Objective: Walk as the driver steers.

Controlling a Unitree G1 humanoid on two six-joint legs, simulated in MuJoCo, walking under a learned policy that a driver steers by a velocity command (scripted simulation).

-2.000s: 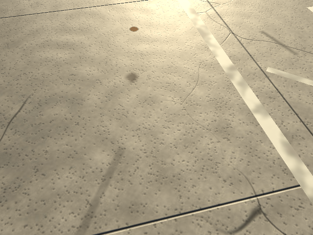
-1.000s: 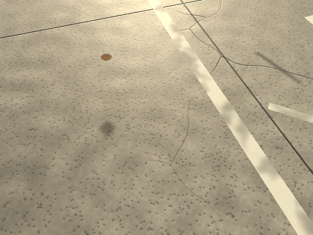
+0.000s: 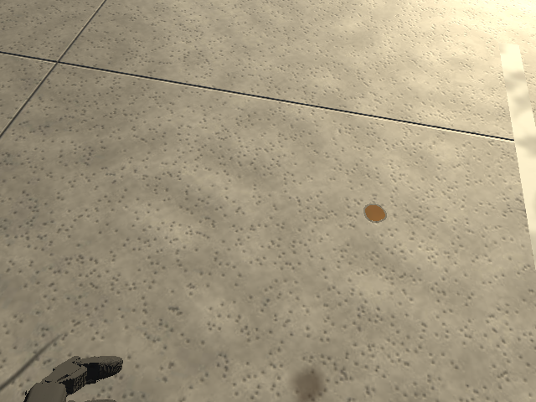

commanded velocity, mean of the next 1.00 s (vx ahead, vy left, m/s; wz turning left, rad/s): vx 0.33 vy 0.00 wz -0.02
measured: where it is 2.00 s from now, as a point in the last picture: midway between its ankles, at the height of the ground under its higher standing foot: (273, 315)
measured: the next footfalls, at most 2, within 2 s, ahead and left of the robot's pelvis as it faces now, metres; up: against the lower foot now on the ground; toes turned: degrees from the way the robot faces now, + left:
right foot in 0.10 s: +0.25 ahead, -0.14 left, +0.00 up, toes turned +7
left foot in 0.54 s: +0.41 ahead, +0.14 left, +0.00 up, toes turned +8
